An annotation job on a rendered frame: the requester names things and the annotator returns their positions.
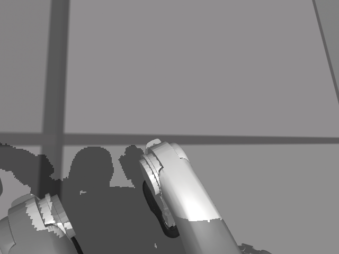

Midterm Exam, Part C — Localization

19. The left robot foot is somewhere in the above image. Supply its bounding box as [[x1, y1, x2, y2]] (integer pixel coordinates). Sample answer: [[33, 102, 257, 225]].
[[71, 237, 83, 254]]

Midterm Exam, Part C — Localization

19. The right robot hand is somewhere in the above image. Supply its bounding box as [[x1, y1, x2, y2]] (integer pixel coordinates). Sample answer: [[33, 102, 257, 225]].
[[238, 243, 271, 254]]

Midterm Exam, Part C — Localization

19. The right robot foot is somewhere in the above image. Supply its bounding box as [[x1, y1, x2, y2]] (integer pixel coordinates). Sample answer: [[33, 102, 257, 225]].
[[142, 181, 180, 238]]

